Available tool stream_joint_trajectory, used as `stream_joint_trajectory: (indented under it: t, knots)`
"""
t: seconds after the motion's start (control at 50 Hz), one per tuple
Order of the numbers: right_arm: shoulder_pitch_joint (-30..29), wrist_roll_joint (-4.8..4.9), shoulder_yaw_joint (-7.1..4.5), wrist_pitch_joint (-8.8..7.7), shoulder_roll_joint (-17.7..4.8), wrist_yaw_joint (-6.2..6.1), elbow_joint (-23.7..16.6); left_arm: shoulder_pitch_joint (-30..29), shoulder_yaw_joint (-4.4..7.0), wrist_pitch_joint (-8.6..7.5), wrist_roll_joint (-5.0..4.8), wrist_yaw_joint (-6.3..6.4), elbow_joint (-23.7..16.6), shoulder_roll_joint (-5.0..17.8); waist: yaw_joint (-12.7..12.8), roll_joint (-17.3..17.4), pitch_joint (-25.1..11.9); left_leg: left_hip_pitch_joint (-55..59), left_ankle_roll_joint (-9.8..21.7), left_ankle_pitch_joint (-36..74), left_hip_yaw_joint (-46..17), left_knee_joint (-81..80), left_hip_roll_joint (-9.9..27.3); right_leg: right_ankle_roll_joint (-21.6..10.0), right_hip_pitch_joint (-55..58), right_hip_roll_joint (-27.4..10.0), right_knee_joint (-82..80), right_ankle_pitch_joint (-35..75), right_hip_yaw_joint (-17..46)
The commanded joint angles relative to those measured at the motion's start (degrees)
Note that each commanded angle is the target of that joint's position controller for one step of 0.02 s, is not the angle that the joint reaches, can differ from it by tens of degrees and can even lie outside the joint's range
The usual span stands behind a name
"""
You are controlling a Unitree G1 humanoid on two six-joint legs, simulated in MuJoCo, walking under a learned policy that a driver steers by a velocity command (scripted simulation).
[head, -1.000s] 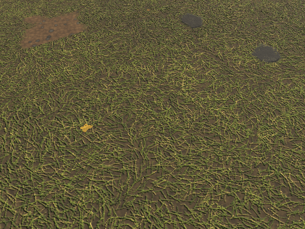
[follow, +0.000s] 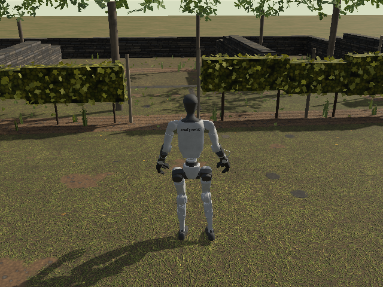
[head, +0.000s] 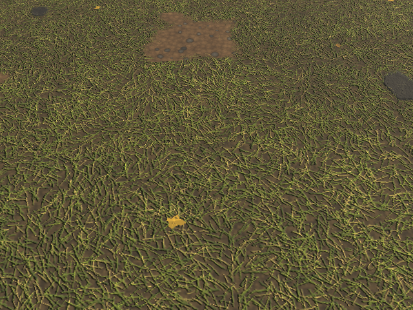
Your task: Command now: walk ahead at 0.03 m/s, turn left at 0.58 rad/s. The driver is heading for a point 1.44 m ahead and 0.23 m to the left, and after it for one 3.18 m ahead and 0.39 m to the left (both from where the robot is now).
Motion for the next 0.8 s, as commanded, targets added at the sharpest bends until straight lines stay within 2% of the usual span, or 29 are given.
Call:
stream_joint_trajectory:
  t: [0.02,0.04,0.08,0.1,0.12,0.14,0.16,0.18,0.2,0.22,0.28,0.32,0.36,0.4,0.44,0.46,0.48,0.5,0.52,0.54,0.56,0.58,0.6,0.62,0.64,0.66,0.7,0.76,0.8]
  knots:
    - [-1.2,0.04,-2.53,-0.04,-8.9,-0.27,-4.9,1.9,1.51,-1.23,-0.31,-0.45,-3.2,5.1,0.5,9.5,-9.7,8.1,8.4,-9.6,-18.7,-9.1,13.4,-0.6,4.5,1.6,-5.1,0.5,-1.5]
    - [-1.3,0.16,-2.5,0.17,-8.8,-0.23,-5.1,2.5,1.65,-1.59,-0.42,-0.74,-3.1,5.2,0.7,9.9,-9.5,8.4,8.0,-9.4,-19.7,-8.5,13.3,-1.2,5.8,1.9,-8.2,0.8,-1.8]
    - [-2.1,0.87,-2.35,0.72,-8.4,-0.41,-5.6,6.1,2.15,-2.21,-0.46,-1.33,-2.0,5.5,2.9,9.8,-9.0,6.2,5.8,-9.3,-19.3,-5.8,11.0,-3.1,13.0,1.9,-19.9,6.7,-3.3]
    - [-0.8,0.93,-1.88,0.81,-6.7,-0.53,-5.7,8.3,3.07,-2.25,0.24,-1.25,-1.7,8.4,3.0,6.2,-9.3,1.5,3.1,-14.1,-16.6,-1.0,8.2,-5.4,19.0,-4.6,-24.3,7.7,1.4]
    - [-0.7,1.03,-1.33,0.54,-4.3,-0.38,-7.4,7.9,4.34,-1.72,1.78,-0.87,-1.9,14.2,0.8,-9.9,-7.0,-10.3,-0.6,-24.4,-5.0,11.5,-0.5,-12.4,22.1,-17.1,-28.3,11.4,15.4]
    - [-0.8,0.34,-2.39,-0.44,-7.7,-0.06,-7.8,6.1,4.14,-1.86,3.33,-1.01,-3.0,13.0,1.2,-16.7,-6.2,-13.5,-3.2,-29.5,-0.9,26.9,-1.2,-19.2,18.0,-24.4,-31.0,17.8,24.7]
    - [0.8,0.33,-3.44,-0.59,-10.4,0.28,-6.3,2.4,3.19,-2.07,2.93,-0.54,-4.9,9.8,0.1,-11.5,-6.0,-12.7,-4.2,-25.9,-2.5,35.2,1.0,-18.8,17.1,-22.7,-29.6,20.5,20.1]
    - [2.6,0.62,-3.66,-0.1,-10.2,0.31,-4.4,-0.3,2.67,-2.0,1.87,-0.2,-5.5,7.7,-1.1,-8.3,-5.4,-12.3,-5.1,-22.5,-1.4,38.6,1.5,-15.7,16.7,-18.7,-28.1,21.3,13.4]
    - [3.7,0.51,-3.42,0.54,-8.9,0.07,-3.3,-1.2,2.32,-1.88,0.86,0.05,-5.9,6.6,-1.0,-7.1,-5.0,-13.3,-6.2,-19.5,-0.5,41.9,1.9,-13.9,18.1,-16.0,-27.1,21.4,9.2]
    - [3.8,0.58,-2.94,1.01,-7.4,0.16,-3.2,-0.7,1.99,-1.69,0.39,0.28,-5.9,6.2,-0.3,-7.0,-4.3,-14.1,-7.1,-17.9,0.2,44.6,2.3,-13.9,18.5,-15.2,-26.9,23.9,6.5]
    - [-1.0,1.51,-1.73,1.26,-4.9,0.48,-5.4,3.0,2.13,-0.69,0.9,0.94,-5.3,7.1,2.6,-8.8,-3.8,-15.3,-8.8,-14.8,4.2,38.4,4.2,-14.9,22.5,-13.7,-27.4,25.4,1.1]
    - [-3.8,1.43,-1.11,1.2,-4.2,0.87,-6.9,6.9,2.83,-0.33,0.58,1.14,-4.7,8.8,5.3,-10.1,-5.6,-15.1,-8.9,-14.5,5.6,31.8,6.2,-15.3,26.4,-15.3,-29.5,12.5,1.7]
    - [-5.1,1.23,-0.58,0.9,-3.8,1.6,-8.0,7.8,3.48,-0.52,-0.06,0.91,-4.6,10.8,6.3,-11.5,-5.4,-11.9,-8.0,-16.3,7.3,25.8,7.4,-15.2,25.6,-16.8,-31.9,2.0,2.1]
    - [-5.0,1.19,-0.37,0.43,-3.7,2.21,-8.2,7.3,3.94,-1.02,-0.47,0.29,-4.6,12.0,6.1,-11.5,-4.3,-6.9,-6.1,-18.3,9.3,19.9,7.7,-14.7,22.5,-17.5,-33.3,-2.5,0.8]
    - [-3.5,1.14,-0.35,-0.17,-3.8,2.57,-7.2,7.4,3.97,-1.6,-1.07,-0.66,-4.0,12.3,5.4,-10.9,-3.2,0.1,-3.8,-19.1,10.8,13.3,6.8,-14.6,18.6,-17.3,-33.6,-3.3,-0.5]
    - [-1.9,1.2,-0.38,-0.51,-3.7,2.72,-6.4,7.3,3.86,-1.82,-1.47,-1.19,-3.5,12.1,4.4,-10.5,-2.9,3.5,-2.5,-17.6,11.3,9.1,6.3,-14.4,17.4,-17.2,-33.0,-3.4,-1.0]
    - [1.0,1.24,-0.35,-0.86,-3.1,2.85,-5.0,6.4,3.62,-1.93,-2.01,-1.7,-3.2,11.8,2.4,-9.3,-2.8,8.6,-1.2,-13.3,12.2,2.6,5.6,-13.8,15.5,-16.5,-31.3,-3.8,-2.3]
    - [5.3,1.2,-0.41,-1.17,-2.6,2.83,-2.6,6.1,3.12,-2.06,-2.16,-2.17,-2.7,10.4,0.3,-7.6,-3.2,16.2,-0.1,-9.9,13.4,-2.9,4.1,-12.9,12.0,-15.3,-27.9,-3.3,-4.3]
    - [10.4,1.27,-0.85,-1.4,-3.5,2.47,-0.6,6.4,1.97,-2.5,-1.64,-2.61,-2.2,7.1,-1.7,-4.5,-5.3,26.2,0.9,-10.0,11.0,-4.3,4.6,-10.5,6.3,-13.0,-21.6,-2.7,-7.3]
    - [16.9,0.87,-1.79,-1.74,-7.4,1.78,0.4,4.0,0.11,-3.22,0.21,-3.32,-3.7,2.1,-4.2,7.7,-7.7,35.9,3.7,-8.9,-5.4,-8.2,16.0,-5.5,-4.4,-7.7,-2.0,-6.9,-13.5]
    - [16.7,0.34,-3.11,-2.47,-15.1,1.88,-1.1,1.2,0.55,-4.46,-0.08,-3.33,-7.5,3.5,-3.7,17.0,-5.2,37.3,14.1,-17.5,-28.1,-13.3,28.3,-3.1,-22.7,-1.0,11.4,-14.5,-12.3]
    - [16.7,0.44,-2.42,-3.8,-11.6,2.11,-1.0,-1.7,1.68,-5.38,-1.5,-3.31,-7.9,8.2,-5.6,11.4,-3.2,33.5,17.1,-21.6,-29.5,-15.5,29.1,-3.5,-25.6,-4.3,19.2,-13.6,-5.9]
    - [14.2,0.4,-1.23,-4.69,-8.7,2.07,-0.8,-0.8,2.11,-5.73,-2.28,-3.74,-7.6,9.3,-3.4,11.0,0.1,31.7,15.1,-22.8,-24.1,-15.7,26.6,-4.5,-27.3,-6.1,20.1,-7.1,-4.7]
    - [11.8,0.29,-0.57,-5.19,-6.9,2.07,-1.1,0.5,2.12,-5.87,-1.68,-3.87,-6.0,8.9,-2.1,9.0,1.3,29.4,12.9,-20.4,-18.8,-16.1,23.4,-4.8,-26.1,-7.1,19.1,-1.6,-4.6]
    - [9.3,0.32,-0.17,-5.21,-6.2,2.02,-1.3,1.0,2.22,-5.96,-0.68,-3.91,-5.4,9.1,-0.9,8.1,2.2,27.2,11.4,-14.7,-15.0,-17.0,21.6,-4.4,-24.7,-7.5,16.5,2.8,-4.6]
    - [8.4,0.11,0.11,-5.3,-5.9,1.78,-1.5,1.5,2.17,-5.94,-0.27,-4.1,-4.8,8.5,-0.1,7.9,2.2,25.2,10.4,-8.0,-11.5,-17.9,20.2,-3.8,-22.0,-7.8,14.7,6.6,-4.8]
    - [8.5,-0.23,0.09,-5.5,-6.1,1.31,-0.8,1.8,1.43,-5.79,-0.11,-4.26,-3.9,6.4,0.4,5.7,1.0,23.8,9.8,1.8,-6.2,-18.7,18.5,-2.4,-19.1,-6.8,11.0,12.9,-6.1]
    - [10.2,0.14,-0.11,-5.63,-6.9,0.86,1.1,-2.1,0.05,-5.74,-0.47,-4.35,-4.4,3.7,-1.0,5.0,1.4,21.4,8.3,6.0,-0.3,-19.1,16.3,-1.6,-13.7,-5.1,-1.1,20.9,-7.1]
    - [12.4,0.46,-0.37,-5.75,-7.8,0.7,2.6,-5.9,-0.49,-5.88,-0.93,-4.8,-5.5,3.1,-2.4,5.4,2.6,20.5,8.0,4.7,0.7,-19.8,16.6,-1.9,-10.9,-3.9,-7.5,24.2,-7.9]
